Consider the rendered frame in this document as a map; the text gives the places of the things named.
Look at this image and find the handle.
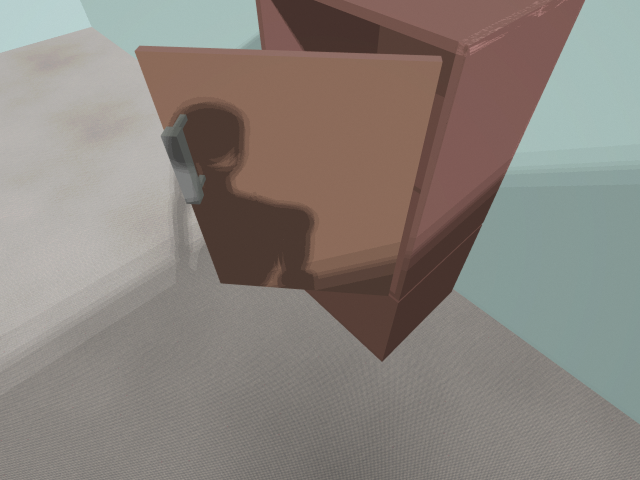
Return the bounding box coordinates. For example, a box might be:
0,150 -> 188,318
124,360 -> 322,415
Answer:
161,114 -> 206,205

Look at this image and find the cupboard door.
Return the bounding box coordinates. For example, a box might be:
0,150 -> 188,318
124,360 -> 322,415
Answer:
135,46 -> 443,296

